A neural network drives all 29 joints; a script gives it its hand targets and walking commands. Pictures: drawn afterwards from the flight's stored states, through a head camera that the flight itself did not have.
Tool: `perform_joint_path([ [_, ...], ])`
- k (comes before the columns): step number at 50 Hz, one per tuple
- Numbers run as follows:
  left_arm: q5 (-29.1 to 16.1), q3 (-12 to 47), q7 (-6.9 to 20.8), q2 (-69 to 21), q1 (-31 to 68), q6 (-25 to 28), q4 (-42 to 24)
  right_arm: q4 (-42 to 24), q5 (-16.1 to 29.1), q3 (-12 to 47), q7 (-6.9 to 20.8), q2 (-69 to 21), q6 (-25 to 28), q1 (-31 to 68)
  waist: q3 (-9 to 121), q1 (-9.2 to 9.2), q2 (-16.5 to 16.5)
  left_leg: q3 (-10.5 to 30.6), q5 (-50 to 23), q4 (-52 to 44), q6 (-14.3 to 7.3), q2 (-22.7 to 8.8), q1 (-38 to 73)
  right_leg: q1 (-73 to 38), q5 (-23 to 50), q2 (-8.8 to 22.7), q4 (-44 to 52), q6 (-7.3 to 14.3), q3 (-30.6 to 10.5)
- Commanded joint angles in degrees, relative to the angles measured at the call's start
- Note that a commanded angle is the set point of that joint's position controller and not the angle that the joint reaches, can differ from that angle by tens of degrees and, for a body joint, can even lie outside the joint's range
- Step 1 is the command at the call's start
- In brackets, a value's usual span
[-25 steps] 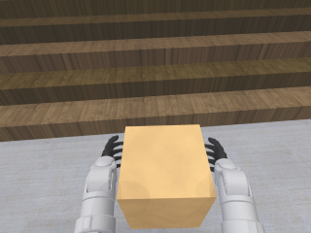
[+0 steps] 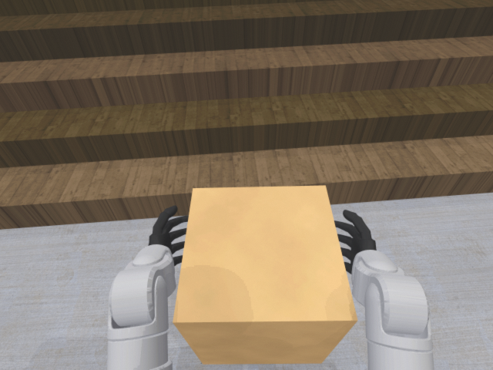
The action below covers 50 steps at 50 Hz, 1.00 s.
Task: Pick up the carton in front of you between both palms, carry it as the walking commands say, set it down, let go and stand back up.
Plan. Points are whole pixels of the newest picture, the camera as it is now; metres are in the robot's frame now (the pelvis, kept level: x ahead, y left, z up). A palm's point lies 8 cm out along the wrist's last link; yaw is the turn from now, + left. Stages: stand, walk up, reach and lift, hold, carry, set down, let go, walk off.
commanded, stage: carry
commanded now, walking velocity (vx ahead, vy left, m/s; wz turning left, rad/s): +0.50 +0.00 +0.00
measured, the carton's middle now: (260, 280) +0.27 +0.00 +0.01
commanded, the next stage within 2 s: none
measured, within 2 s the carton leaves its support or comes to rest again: neither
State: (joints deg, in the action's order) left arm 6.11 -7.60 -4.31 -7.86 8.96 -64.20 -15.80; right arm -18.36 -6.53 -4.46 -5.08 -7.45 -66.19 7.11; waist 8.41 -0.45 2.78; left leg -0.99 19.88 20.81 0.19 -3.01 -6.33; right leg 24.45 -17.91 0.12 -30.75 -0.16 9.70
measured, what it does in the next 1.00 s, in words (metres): walks ahead: right foot, then left foot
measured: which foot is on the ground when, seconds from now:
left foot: down 0.00-0.04, up 0.06-0.42, down 0.44-0.94, up 0.96-1.00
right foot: up 0.00-0.02, down 0.04-0.46, up 0.48-0.90, down 0.92-1.00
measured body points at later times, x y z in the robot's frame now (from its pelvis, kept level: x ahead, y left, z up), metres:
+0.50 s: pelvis +0.30 +0.04 -0.02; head +0.30 +0.05 +0.43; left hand +0.58 +0.21 +0.05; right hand +0.58 -0.10 +0.05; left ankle +0.39 +0.12 -0.74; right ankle +0.10 -0.08 -0.70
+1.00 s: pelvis +0.63 +0.02 -0.03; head +0.65 +0.01 +0.42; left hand +0.95 +0.19 +0.11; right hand +0.97 -0.11 +0.10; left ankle +0.43 +0.13 -0.67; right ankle +0.73 -0.04 -0.74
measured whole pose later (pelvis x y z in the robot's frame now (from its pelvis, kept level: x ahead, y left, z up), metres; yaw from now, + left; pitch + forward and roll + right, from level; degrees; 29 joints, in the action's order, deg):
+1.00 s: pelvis +0.63 +0.02 -0.03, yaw +3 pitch +3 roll -1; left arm 3.7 -8.7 -7.6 -4.3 26.7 -70.3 -15.6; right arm -18.5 -3.1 -8.1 -6.3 -2.3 -72.3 24.4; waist 1.1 2.2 1.9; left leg -3.9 28.4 58.0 -1.3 -3.6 -10.5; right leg 29.4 -10.2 1.5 -36.3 6.5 13.0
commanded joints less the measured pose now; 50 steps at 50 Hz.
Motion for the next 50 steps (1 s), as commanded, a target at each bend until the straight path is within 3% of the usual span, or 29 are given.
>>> perform_joint_path([
  [1, -20.8, 42.2, 13.0, -50.2, 20.9, -3.0, -5.6, -6.7, 22.4, 39.5, 14.1, -49.5, -1.2, 24.2, 11.6, 0.0, 2.9, -0.6, -20.2, 5.6, -3.9, -7.1, -5.3, -21.8, 9.1, -1.5, 10.3, 0.7, 3.9],
  [2, -20.7, 41.6, 12.8, -50.1, 20.4, -3.7, -5.8, -7.6, 23.1, 39.5, 14.3, -47.9, -2.0, 25.7, 14.8, 0.98, -1.4, -3.6, -14.5, 14.9, -2.2, -5.3, -15.1, -34.6, 3.4, 5.5, 10.5, 2.5, -4.2],
  [3, -20.4, 40.7, 12.6, -48.4, 20.5, -4.3, -6.1, -9.7, 24.0, 40.0, 14.5, -46.4, -3.1, 28.5, 15.5, 1.87, -15.3, -7.8, 0.4, 31.0, 0.3, 0.2, -29.9, -42.0, -9.0, 21.7, 17.4, 8.3, -29.4],
  [4, -20.4, 40.0, 12.3, -47.9, 22.2, -4.8, -5.9, -10.6, 25.1, 40.4, 14.7, -45.2, -4.2, 31.8, 12.9, 1.74, -16.7, -3.2, 9.3, 39.8, -1.0, 1.4, -38.1, -41.0, -6.8, 27.8, 19.4, 14.3, -40.6],
  [5, -20.9, 39.8, 12.0, -48.1, 24.8, -5.3, -7.0, -10.2, 26.3, 40.6, 14.9, -45.5, -4.6, 33.7, 10.7, 1.81, -11.3, -0.2, 9.0, 44.9, -1.9, -2.2, -40.0, -37.0, -3.7, 27.6, 18.8, 15.2, -38.3],
  [6, -21.4, 39.8, 11.8, -48.4, 26.5, -5.8, -7.8, -9.4, 26.9, 40.2, 15.0, -46.1, -4.9, 34.4, 9.5, 1.65, -7.1, 0.4, 6.4, 46.3, -2.3, -4.3, -39.9, -33.6, -0.2, 25.2, 18.9, 14.0, -33.0],
  [7, -22.0, 40.1, 11.7, -48.7, 28.0, -6.3, -8.0, -8.2, 27.0, 39.7, 14.9, -46.6, -5.1, 34.3, 9.1, 1.51, -4.6, 0.6, 2.7, 43.9, -2.0, -5.6, -38.6, -30.9, -1.3, 23.3, 20.9, 12.1, -28.2],
  [9, -23.2, 40.9, 12.0, -49.2, 29.2, -7.1, -7.5, -6.4, 26.1, 38.6, 14.4, -47.2, -5.3, 33.3, 8.1, 1.49, -5.6, -1.7, -2.3, 35.6, -0.6, -4.9, -34.8, -27.6, 3.0, 19.2, 22.8, 9.0, -18.4],
  [12, -24.5, 41.2, 12.9, -49.2, 28.1, -7.7, -5.3, -3.0, 23.3, 37.2, 13.4, -48.2, -5.5, 29.7, 7.0, 1.49, -7.7, -5.4, -6.2, 24.7, 0.8, -3.0, -32.7, -28.2, 12.1, 16.3, 22.1, 8.2, -10.9],
  [16, -24.8, 41.3, 14.1, -49.7, 27.3, -7.4, -3.8, -1.8, 21.0, 36.9, 12.7, -49.7, -4.9, 28.2, 3.9, 1.9, -10.9, -10.0, -12.2, 13.1, 0.1, -0.4, -27.9, -27.2, 22.0, 14.1, 20.0, 6.8, -4.4],
  [19, -24.1, 41.5, 14.5, -50.6, 27.0, -6.7, -4.3, -3.0, 20.8, 37.5, 12.9, -50.9, -4.2, 28.7, 2.8, 1.75, -12.6, -11.8, -16.0, 8.8, -1.5, 0.5, -21.5, -26.4, 25.7, 14.2, 17.7, 5.3, -2.1],
  [21, -23.7, 42.0, 14.7, -50.9, 25.9, -6.3, -4.9, -3.2, 20.7, 37.7, 13.1, -51.5, -3.7, 27.4, 6.1, 0.72, -10.6, -15.9, -14.4, 5.1, -2.3, 3.7, -8.6, -24.1, 34.4, 12.1, 5.9, 3.3, 3.2],
  [22, -23.3, 42.1, 14.7, -50.7, 25.5, -6.2, -5.2, -2.7, 20.5, 37.5, 13.4, -51.7, -3.4, 26.2, 10.3, -0.15, -8.2, -15.5, -10.9, 5.3, -2.5, 3.5, 4.0, -18.4, 32.9, 10.1, -4.2, 2.0, 4.8],
  [23, -23.5, 42.5, 14.8, -50.1, 26.0, -6.1, -5.8, -2.8, 20.3, 37.5, 13.6, -51.1, -3.1, 25.7, 14.5, -1.3, -0.7, 1.4, 1.2, 0.9, -5.1, -7.7, 15.4, -7.0, 19.5, 7.9, -18.6, -0.2, 4.0],
  [24, -23.8, 43.1, 14.8, -50.5, 27.0, -6.2, -7.1, -1.4, 20.2, 37.4, 13.9, -50.8, -2.5, 25.8, 17.4, -0.98, 14.1, 28.7, 4.8, -6.8, -13.1, -22.8, 26.1, 10.4, -5.2, 0.1, -35.5, -2.1, 1.1],
  [25, -23.7, 43.4, 15.0, -50.7, 27.4, -5.7, -6.6, -2.0, 21.0, 38.3, 14.0, -52.3, -2.0, 25.6, 16.2, -0.81, 11.6, 31.1, -3.2, -8.9, -14.0, -23.1, 24.1, 15.7, -9.1, 2.0, -42.9, -0.6, -6.8],
  [26, -23.9, 43.8, 15.1, -51.9, 28.4, -5.0, -7.0, -3.3, 21.7, 38.7, 14.1, -53.9, -1.4, 27.1, 15.5, -1.06, 8.0, 24.2, -11.5, -7.3, -13.1, -20.9, 21.2, 16.7, -6.9, 4.9, -44.9, 1.0, -8.6],
  [27, -24.0, 44.3, 15.1, -52.8, 28.7, -4.2, -7.5, -4.2, 22.3, 39.4, 14.2, -55.5, -0.8, 28.2, 15.0, -0.95, 1.5, 18.8, -17.0, -6.2, -11.6, -19.7, 17.9, 16.4, -3.5, 6.9, -43.0, 1.9, -9.5],
  [28, -24.1, 44.6, 15.0, -54.5, 28.2, -3.6, -7.0, -5.2, 22.8, 40.0, 14.3, -56.4, -0.2, 29.5, 14.2, -0.69, -0.8, 13.7, -20.3, -6.8, -9.8, -18.4, 14.1, 14.5, -0.4, 8.2, -39.1, 2.2, -9.9],
  [30, -23.4, 44.8, 14.5, -55.8, 25.5, -2.2, -6.7, -6.2, 23.6, 41.1, 14.6, -57.1, 0.5, 28.9, 14.9, -0.45, 1.8, 7.3, -19.6, -8.5, -7.9, -16.2, 11.8, 11.4, 2.9, 7.7, -32.5, 2.0, -7.9],
  [37, -20.7, 44.9, 12.7, -53.0, 21.7, -0.5, -7.4, -7.9, 24.7, 42.0, 15.8, -52.0, 1.2, 26.3, 7.7, -0.75, 4.7, -3.9, -26.2, -9.9, -7.8, -11.4, 13.2, 14.5, 11.9, 5.2, -10.3, 0.2, -1.4],
  [42, -23.3, 44.8, 12.0, -45.1, 31.6, -3.3, -12.1, -10.4, 24.8, 40.6, 13.9, -43.9, -0.6, 33.2, 2.8, -1.06, 5.8, -7.9, -32.1, -7.0, -7.2, -10.0, 10.8, 8.6, 17.6, 3.0, -1.6, 2.7, 1.8],
  [44, -24.2, 43.5, 11.7, -40.7, 36.6, -4.9, -11.0, -9.9, 24.6, 39.4, 12.7, -39.8, -1.9, 38.5, 4.2, -0.55, 6.4, -9.6, -38.2, -1.4, -6.3, -9.8, 10.7, 1.6, 16.6, 1.6, -0.2, 4.0, 2.7],
  [45, -24.3, 42.3, 11.4, -39.0, 38.5, -5.6, -9.4, -9.2, 24.5, 38.7, 12.1, -37.7, -2.8, 41.6, 6.3, 0.93, 5.7, -11.8, -40.7, 5.2, -5.2, -8.6, 9.3, -5.4, 15.1, -0.4, 1.5, 4.3, 4.8],
  [46, -24.6, 40.7, 11.1, -37.1, 40.3, -6.4, -7.1, -8.0, 24.5, 38.2, 11.5, -36.1, -3.7, 44.7, 9.8, 2.94, 2.6, -13.4, -39.3, 16.3, -3.7, -5.6, 4.9, -16.3, 11.2, -2.4, 2.6, 4.2, 5.7],
  [47, -25.2, 39.6, 10.8, -35.2, 43.1, -7.2, -5.6, -6.3, 24.6, 37.2, 10.9, -34.3, -4.7, 48.0, 14.9, 5.36, -4.4, -11.9, -23.1, 30.7, -2.5, -4.4, -4.1, -27.5, 3.9, 7.0, 3.9, 4.6, -6.4],
  [48, -25.2, 37.7, 10.6, -32.8, 46.8, -7.6, -2.8, -5.4, 25.1, 37.0, 10.4, -35.1, -5.9, 51.6, 18.7, 4.35, -19.6, -7.6, 0.4, 47.7, -0.8, 4.5, -23.4, -38.5, -5.1, 22.3, 10.7, 14.2, -37.0],
  [49, -27.1, 38.1, 10.4, -34.6, 48.7, -8.4, -0.7, -3.5, 25.6, 35.4, 9.9, -34.7, -6.7, 54.1, 18.3, 3.58, -21.1, -0.3, 9.2, 55.6, -2.4, 4.3, -30.7, -39.2, -2.4, 23.0, 16.4, 15.1, -42.7],
  [50, -28.3, 37.7, 10.3, -36.0, 52.6, -8.8, -0.7, -2.6, 26.6, 35.1, 9.5, -36.6, -7.2, 58.0, 17.6, 3.57, -17.8, 1.6, 7.7, 58.9, -4.3, 1.4, -32.9, -37.2, 5.1, 21.7, 13.8, 14.4, -36.2],
])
